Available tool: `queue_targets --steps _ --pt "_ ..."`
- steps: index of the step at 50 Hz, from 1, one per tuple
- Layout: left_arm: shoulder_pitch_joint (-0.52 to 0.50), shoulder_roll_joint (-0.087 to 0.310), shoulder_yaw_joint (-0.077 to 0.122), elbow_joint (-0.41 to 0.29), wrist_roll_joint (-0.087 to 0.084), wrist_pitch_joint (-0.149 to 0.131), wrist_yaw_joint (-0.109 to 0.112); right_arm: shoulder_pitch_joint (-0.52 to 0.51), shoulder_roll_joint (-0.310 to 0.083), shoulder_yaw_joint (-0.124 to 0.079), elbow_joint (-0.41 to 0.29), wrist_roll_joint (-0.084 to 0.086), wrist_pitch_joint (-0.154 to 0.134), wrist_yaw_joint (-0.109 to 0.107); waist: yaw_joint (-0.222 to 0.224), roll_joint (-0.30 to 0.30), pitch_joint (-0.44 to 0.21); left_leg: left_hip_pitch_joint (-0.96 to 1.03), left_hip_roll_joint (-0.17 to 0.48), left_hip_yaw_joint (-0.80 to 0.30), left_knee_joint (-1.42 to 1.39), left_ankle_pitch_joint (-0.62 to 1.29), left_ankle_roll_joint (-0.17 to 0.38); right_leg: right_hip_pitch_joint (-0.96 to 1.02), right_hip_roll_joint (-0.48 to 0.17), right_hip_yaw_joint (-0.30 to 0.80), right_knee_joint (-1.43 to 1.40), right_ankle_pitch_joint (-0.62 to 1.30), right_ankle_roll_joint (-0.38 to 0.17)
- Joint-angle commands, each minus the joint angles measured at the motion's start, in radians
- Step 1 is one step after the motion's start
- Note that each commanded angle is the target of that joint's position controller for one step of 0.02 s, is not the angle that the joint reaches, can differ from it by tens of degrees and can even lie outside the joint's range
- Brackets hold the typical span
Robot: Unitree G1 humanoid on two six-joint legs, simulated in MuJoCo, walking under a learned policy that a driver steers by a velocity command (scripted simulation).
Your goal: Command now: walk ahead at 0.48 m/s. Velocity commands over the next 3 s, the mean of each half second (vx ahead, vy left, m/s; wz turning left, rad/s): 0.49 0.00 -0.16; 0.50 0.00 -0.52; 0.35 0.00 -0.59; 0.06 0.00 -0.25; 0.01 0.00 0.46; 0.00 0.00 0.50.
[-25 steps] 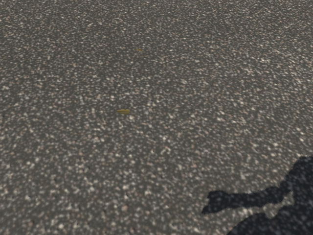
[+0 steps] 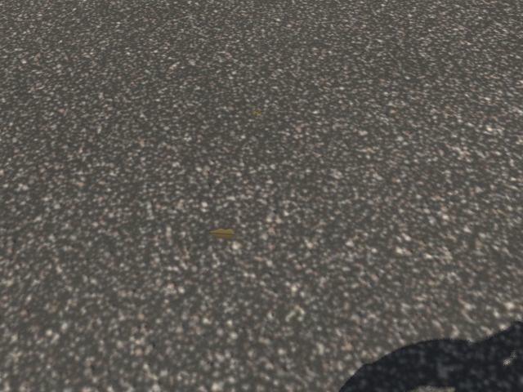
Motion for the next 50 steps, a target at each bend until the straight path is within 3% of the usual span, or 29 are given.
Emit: queue_targets --steps 1,6,9,11,12,13,14,15,16,17,18,19,20,22,25,30,33,35,38,39,40,41,42,43,44,45,46,47,50 --pt "-0.055 0.166 0.037 -0.065 -0.007 -0.014 0.014 -0.046 -0.040 -0.006 -0.069 -0.004 -0.018 0.004 -0.020 -0.090 0.046 -0.049 0.015 -0.004 -0.172 0.165 -0.019 -0.023 -0.251 0.166 -0.173 0.150 -0.141" --pt "0.056 0.189 0.041 -0.021 -0.019 0.007 0.023 -0.217 -0.015 0.009 -0.118 0.009 -0.038 0.034 0.046 -0.080 0.076 -0.006 -0.036 0.040 -0.397 0.277 -0.006 0.056 -0.269 0.122 -0.150 0.190 -0.127" --pt "0.084 0.194 0.045 -0.002 -0.022 0.028 0.028 -0.259 -0.031 0.006 -0.145 0.012 -0.044 0.053 0.035 -0.092 0.075 -0.025 -0.054 0.032 -0.457 0.197 0.029 0.176 -0.317 0.133 -0.088 0.282 -0.111" --pt "0.078 0.210 0.052 0.000 -0.023 0.038 0.032 -0.216 -0.062 -0.006 -0.140 0.008 -0.044 0.056 -0.006 -0.116 0.035 0.067 -0.086 0.044 -0.474 0.111 0.057 0.218 -0.328 0.142 -0.003 0.475 -0.092" --pt "0.066 0.220 0.054 -0.001 -0.021 0.043 0.034 -0.137 -0.090 -0.021 -0.124 0.007 -0.044 0.051 -0.058 -0.132 -0.021 0.187 -0.116 0.064 -0.482 0.078 0.078 0.217 -0.313 0.139 0.099 0.642 -0.080" --pt "0.046 0.208 0.047 -0.009 -0.016 0.049 0.035 0.019 -0.133 -0.044 -0.082 0.007 -0.043 0.041 -0.144 -0.121 -0.124 0.415 -0.124 0.076 -0.504 0.111 0.109 0.152 -0.264 0.108 0.283 0.693 -0.052" --pt "0.051 0.154 0.024 -0.039 0.006 0.045 0.036 0.203 -0.202 -0.064 -0.050 -0.010 -0.038 0.026 -0.207 -0.036 -0.291 0.757 0.053 -0.102 -0.439 0.135 0.166 -0.072 -0.205 0.085 0.582 0.419 -0.020" --pt "0.206 0.014 -0.015 -0.052 -0.005 0.024 0.027 0.234 -0.267 -0.076 -0.031 -0.019 -0.035 0.029 -0.117 0.237 -0.438 1.093 0.302 -0.587 -0.531 -0.079 0.322 -0.473 -0.018 0.089 0.928 -0.346 0.041" --pt "0.130 0.139 0.013 -0.035 -0.034 0.009 0.024 0.235 -0.152 -0.050 -0.041 -0.012 -0.034 0.028 -0.176 0.132 -0.407 1.043 0.288 -0.653 -0.629 -0.209 0.295 -0.572 -0.053 0.210 1.032 -0.400 0.039" --pt "0.030 0.189 0.032 -0.070 -0.058 0.003 0.023 0.166 -0.116 -0.036 -0.039 -0.010 -0.035 0.023 -0.169 0.091 -0.232 0.908 0.255 -0.477 -0.656 -0.170 0.245 -0.628 -0.099 0.191 1.043 -0.317 0.035" --pt "-0.018 0.176 0.031 -0.082 -0.052 0.002 0.029 0.102 -0.096 -0.029 -0.039 -0.012 -0.037 0.022 -0.137 0.028 -0.148 0.770 0.215 -0.356 -0.684 -0.073 0.220 -0.602 -0.147 0.164 1.003 -0.228 0.041" --pt "-0.037 0.163 0.036 -0.084 -0.037 0.008 0.031 0.055 -0.067 -0.023 -0.035 -0.014 -0.041 0.024 -0.108 0.020 -0.083 0.659 0.176 -0.262 -0.719 0.002 0.206 -0.572 -0.173 0.162 0.949 -0.173 0.049" --pt "-0.007 0.147 0.039 -0.076 -0.036 0.022 0.031 0.027 -0.052 -0.020 -0.031 -0.022 -0.049 0.025 -0.073 0.046 -0.064 0.583 0.150 -0.187 -0.755 0.041 0.194 -0.507 -0.198 0.170 0.924 -0.129 0.056" --pt "0.025 0.103 0.036 -0.067 -0.038 0.050 0.031 0.000 -0.046 -0.024 -0.015 -0.021 -0.064 0.028 -0.045 0.041 -0.040 0.507 0.135 -0.098 -0.811 0.097 0.202 -0.462 -0.209 0.160 0.899 -0.100 0.070" --pt "-0.031 0.084 0.036 -0.100 -0.029 0.071 0.034 -0.009 -0.072 -0.036 0.013 -0.023 -0.073 0.022 -0.036 0.021 0.017 0.479 0.133 0.013 -0.852 0.169 0.205 -0.534 -0.221 0.169 0.812 -0.007 0.088" --pt "-0.180 0.056 0.023 -0.153 -0.023 0.052 0.003 0.018 -0.114 -0.047 0.040 -0.019 -0.056 0.002 -0.087 -0.010 0.052 0.531 0.103 0.171 -0.863 0.215 0.177 -0.532 -0.201 0.092 0.512 0.229 0.082" --pt "-0.276 0.051 0.018 -0.201 -0.022 0.050 -0.015 0.073 -0.139 -0.057 0.067 -0.005 -0.036 -0.002 -0.125 -0.024 0.078 0.633 0.138 0.204 -0.837 0.246 0.171 -0.567 -0.189 0.051 0.416 0.218 0.061" --pt "-0.309 0.060 0.021 -0.231 -0.022 0.052 -0.026 0.091 -0.152 -0.063 0.079 0.007 -0.018 -0.004 -0.125 -0.016 0.083 0.713 0.162 0.220 -0.793 0.318 0.159 -0.589 -0.175 0.028 0.381 0.154 0.037" --pt "-0.245 0.105 0.047 -0.247 -0.022 0.061 -0.032 0.064 -0.191 -0.075 0.072 0.020 0.006 -0.012 -0.057 0.031 0.006 0.770 0.167 0.256 -0.605 0.745 0.125 -0.448 -0.090 -0.047 0.375 0.005 -0.020" --pt "-0.141 0.140 0.068 -0.227 -0.026 0.066 -0.029 0.050 -0.198 -0.076 0.067 0.024 0.015 -0.014 0.006 0.036 -0.054 0.751 0.152 0.270 -0.453 0.847 0.110 -0.315 -0.047 -0.069 0.363 -0.022 -0.048" --pt "0.025 0.194 0.101 -0.185 -0.028 0.070 -0.016 0.037 -0.183 -0.068 0.061 0.026 0.018 -0.016 0.097 0.013 -0.139 0.644 0.110 0.294 -0.229 0.787 0.074 -0.066 -0.007 -0.060 0.297 0.037 -0.088" --pt "0.140 0.289 0.130 -0.160 -0.032 0.083 0.007 0.072 -0.107 -0.040 0.039 -0.010 0.008 -0.016 0.110 -0.158 -0.222 0.369 0.047 0.292 0.096 0.275 0.025 0.223 -0.172 0.210 0.288 0.077 -0.152" --pt "0.068 0.351 0.132 -0.197 -0.031 0.068 0.003 0.129 -0.012 -0.008 -0.015 -0.018 -0.023 -0.004 -0.003 -0.338 -0.341 -0.026 -0.180 0.116 0.421 -0.447 -0.028 0.488 -0.382 0.809 0.117 -0.157 -0.359" --pt "0.075 0.255 0.103 -0.215 -0.026 0.051 -0.009 0.017 -0.111 -0.024 -0.025 0.016 -0.060 0.012 0.074 -0.176 -0.358 -0.134 -0.133 -0.064 0.461 -0.420 -0.003 0.487 -0.404 0.853 0.012 -0.221 -0.327" --pt "0.049 0.210 0.090 -0.207 -0.019 0.036 -0.010 -0.050 -0.127 -0.027 -0.051 0.043 -0.077 0.018 0.065 -0.137 -0.221 -0.177 -0.094 -0.053 0.413 -0.334 0.023 0.378 -0.375 0.711 0.006 -0.170 -0.285" --pt "-0.011 0.186 0.082 -0.209 -0.020 0.028 -0.011 -0.052 -0.113 -0.024 -0.044 0.028 -0.084 0.010 0.011 -0.042 -0.124 -0.137 -0.048 -0.049 0.315 -0.256 0.027 0.223 -0.329 0.591 0.009 -0.050 -0.249" --pt "-0.067 0.150 0.072 -0.220 -0.018 0.024 -0.006 -0.046 -0.123 -0.031 -0.033 -0.001 -0.080 0.003 -0.023 -0.044 -0.091 -0.070 -0.017 -0.051 0.226 -0.211 0.019 0.116 -0.292 0.503 0.005 0.062 -0.228" --pt "-0.097 0.139 0.065 -0.236 -0.006 0.024 -0.001 -0.026 -0.125 -0.035 -0.027 -0.009 -0.069 0.004 -0.050 -0.070 -0.076 -0.008 -0.003 -0.055 0.194 -0.178 0.010 0.041 -0.267 0.461 -0.013 0.137 -0.223" --pt "-0.083 0.164 0.072 -0.235 -0.012 0.020 0.017 -0.026 -0.091 -0.030 -0.033 -0.024 -0.041 0.004 -0.065 -0.067 -0.057 0.030 -0.012 -0.025 0.072 -0.116 -0.040 -0.060 -0.235 0.375 -0.044 0.286 -0.229"
Next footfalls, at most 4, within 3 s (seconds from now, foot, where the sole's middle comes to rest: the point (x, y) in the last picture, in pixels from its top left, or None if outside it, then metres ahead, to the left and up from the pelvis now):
0.28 left None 0.35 0.15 -0.78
0.80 right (346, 355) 0.60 -0.13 -0.78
1.28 left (322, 244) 0.95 -0.08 -0.78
1.74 right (394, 297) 0.77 -0.28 -0.78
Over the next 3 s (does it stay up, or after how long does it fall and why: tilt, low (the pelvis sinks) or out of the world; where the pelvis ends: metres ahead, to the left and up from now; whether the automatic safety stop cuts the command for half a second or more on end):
stays up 0.83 -0.17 0.00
